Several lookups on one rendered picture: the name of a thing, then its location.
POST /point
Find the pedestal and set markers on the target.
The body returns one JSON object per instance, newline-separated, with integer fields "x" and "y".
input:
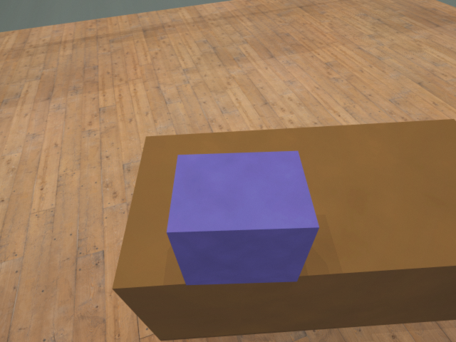
{"x": 384, "y": 195}

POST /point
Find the carton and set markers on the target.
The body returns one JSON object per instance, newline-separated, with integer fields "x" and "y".
{"x": 240, "y": 218}

